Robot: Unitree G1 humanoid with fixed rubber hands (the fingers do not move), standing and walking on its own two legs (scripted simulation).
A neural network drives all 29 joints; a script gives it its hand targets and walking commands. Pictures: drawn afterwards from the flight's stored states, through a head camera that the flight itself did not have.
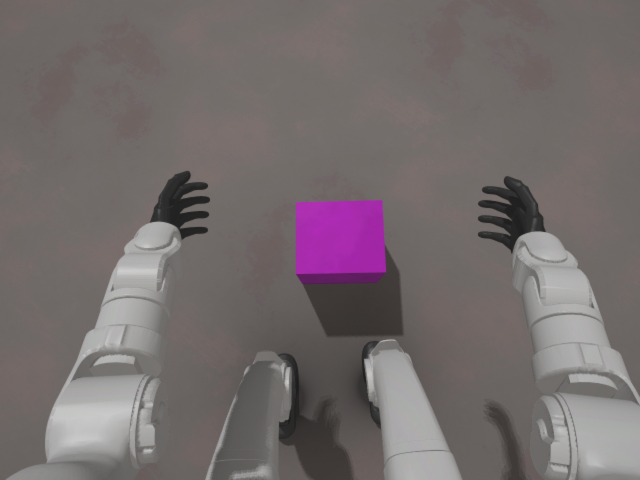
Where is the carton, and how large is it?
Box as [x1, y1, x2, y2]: [296, 200, 385, 283]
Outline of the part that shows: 381,200 296,202 296,274 302,283 376,282 385,272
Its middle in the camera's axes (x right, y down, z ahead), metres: +0.05 +0.02 +0.99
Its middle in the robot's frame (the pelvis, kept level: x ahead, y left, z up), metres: +0.49 -0.04 -0.58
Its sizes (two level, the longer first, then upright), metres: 0.206 0.173 0.202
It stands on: the floor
